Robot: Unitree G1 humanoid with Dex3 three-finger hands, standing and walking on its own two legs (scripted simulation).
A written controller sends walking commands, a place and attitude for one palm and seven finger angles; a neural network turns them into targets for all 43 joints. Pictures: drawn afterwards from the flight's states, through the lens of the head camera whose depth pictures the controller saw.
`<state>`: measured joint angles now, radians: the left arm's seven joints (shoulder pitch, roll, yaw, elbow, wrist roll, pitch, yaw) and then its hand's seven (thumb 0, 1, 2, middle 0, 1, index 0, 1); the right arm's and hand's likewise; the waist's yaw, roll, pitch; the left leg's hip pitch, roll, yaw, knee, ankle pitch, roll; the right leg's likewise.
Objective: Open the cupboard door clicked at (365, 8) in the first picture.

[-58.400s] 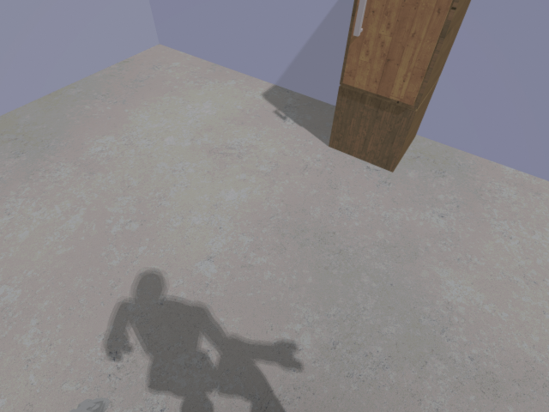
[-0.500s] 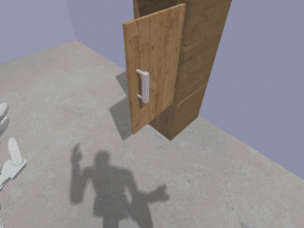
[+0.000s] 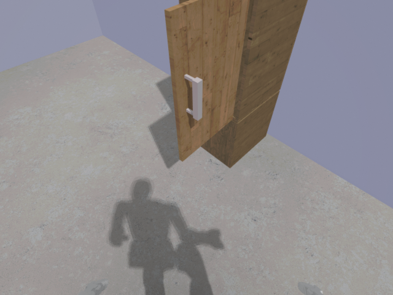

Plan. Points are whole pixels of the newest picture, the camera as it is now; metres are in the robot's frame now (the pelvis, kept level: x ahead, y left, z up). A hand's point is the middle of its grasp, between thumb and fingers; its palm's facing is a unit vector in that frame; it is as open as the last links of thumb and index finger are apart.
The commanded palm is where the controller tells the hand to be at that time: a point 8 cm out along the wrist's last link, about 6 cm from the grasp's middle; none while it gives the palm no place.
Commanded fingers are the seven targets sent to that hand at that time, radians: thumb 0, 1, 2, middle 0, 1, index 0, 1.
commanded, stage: let the arm hang, fingers relaxed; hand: left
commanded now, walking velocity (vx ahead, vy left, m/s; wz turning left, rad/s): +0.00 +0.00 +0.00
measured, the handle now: (192, 97) +0.69 +0.04 -0.01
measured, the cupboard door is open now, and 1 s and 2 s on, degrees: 93 93 93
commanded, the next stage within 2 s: look to check the result in 0.86 s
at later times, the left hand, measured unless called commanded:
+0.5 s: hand out of the picture -0.05 +0.20 -0.15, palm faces +0.01 -0.97 -0.23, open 7.4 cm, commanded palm none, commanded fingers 0.00 0.90 0.90 -0.20 -0.30 -0.20 -0.30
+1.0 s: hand out of the picture -0.03 +0.18 -0.16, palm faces +0.01 -0.98 -0.19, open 7.4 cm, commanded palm none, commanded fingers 0.00 0.90 0.90 -0.20 -0.30 -0.20 -0.30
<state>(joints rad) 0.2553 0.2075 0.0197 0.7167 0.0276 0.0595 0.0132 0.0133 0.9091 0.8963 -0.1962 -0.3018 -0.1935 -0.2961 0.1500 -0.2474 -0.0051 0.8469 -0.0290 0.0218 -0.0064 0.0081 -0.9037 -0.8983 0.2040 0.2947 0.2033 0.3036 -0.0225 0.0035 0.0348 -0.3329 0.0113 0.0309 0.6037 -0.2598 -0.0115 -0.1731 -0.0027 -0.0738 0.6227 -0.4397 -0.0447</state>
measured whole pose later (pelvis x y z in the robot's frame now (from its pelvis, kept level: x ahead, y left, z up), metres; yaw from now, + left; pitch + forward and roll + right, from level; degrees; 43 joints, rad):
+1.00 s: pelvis -0.01 +0.02 +0.02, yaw -1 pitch -2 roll +0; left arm 0.30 0.12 0.01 1.15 0.01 0.00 0.04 0.01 0.91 0.90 -0.20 -0.30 -0.20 -0.30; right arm 0.29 -0.13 -0.01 1.15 -0.02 0.01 -0.03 0.00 -0.91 -0.90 0.20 0.29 0.20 0.30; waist -0.02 0.01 0.06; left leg -0.23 0.01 0.06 0.42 -0.15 0.02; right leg -0.07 0.00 -0.05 0.41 -0.31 -0.02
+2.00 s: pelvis +0.01 +0.00 +0.02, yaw -1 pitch -2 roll +1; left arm 0.24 0.18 0.02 1.14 0.01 -0.01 0.03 0.01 0.91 0.90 -0.20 -0.30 -0.20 -0.30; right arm 0.20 -0.19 -0.01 1.15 -0.02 0.01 -0.04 0.00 -0.91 -0.90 0.20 0.29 0.20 0.30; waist -0.01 0.01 0.07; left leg -0.19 0.03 0.04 0.39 -0.17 -0.02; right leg -0.01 0.02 -0.06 0.35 -0.31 -0.04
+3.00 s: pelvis +0.02 -0.01 +0.02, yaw -2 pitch -2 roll +1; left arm 0.23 0.19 0.01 1.14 0.01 -0.01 0.03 0.01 0.91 0.90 -0.20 -0.30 -0.20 -0.30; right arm 0.20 -0.21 0.00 1.15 -0.01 0.01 -0.04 0.00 -0.90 -0.90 0.20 0.29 0.20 0.30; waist -0.01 0.01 0.07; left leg -0.17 0.04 0.05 0.38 -0.17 -0.03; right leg 0.01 0.04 -0.05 0.33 -0.30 -0.05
